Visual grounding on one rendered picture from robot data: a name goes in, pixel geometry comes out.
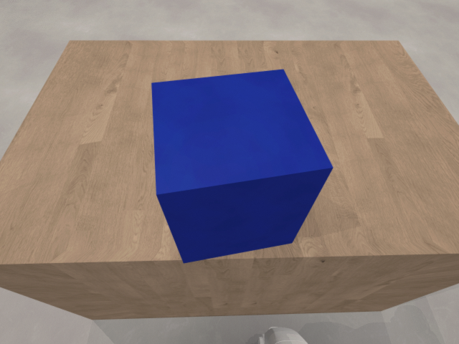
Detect carton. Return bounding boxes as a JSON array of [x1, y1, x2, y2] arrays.
[[151, 70, 333, 263]]

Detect robot right thigh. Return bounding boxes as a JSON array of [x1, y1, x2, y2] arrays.
[[258, 328, 307, 344]]

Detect pedestal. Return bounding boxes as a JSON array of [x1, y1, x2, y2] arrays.
[[0, 40, 459, 320]]

